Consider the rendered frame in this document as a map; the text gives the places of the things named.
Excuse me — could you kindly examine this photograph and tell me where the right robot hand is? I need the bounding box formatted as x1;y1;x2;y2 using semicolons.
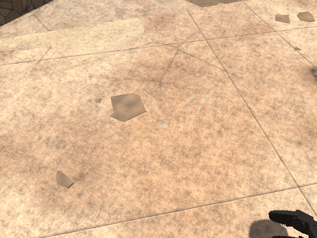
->
268;209;317;238

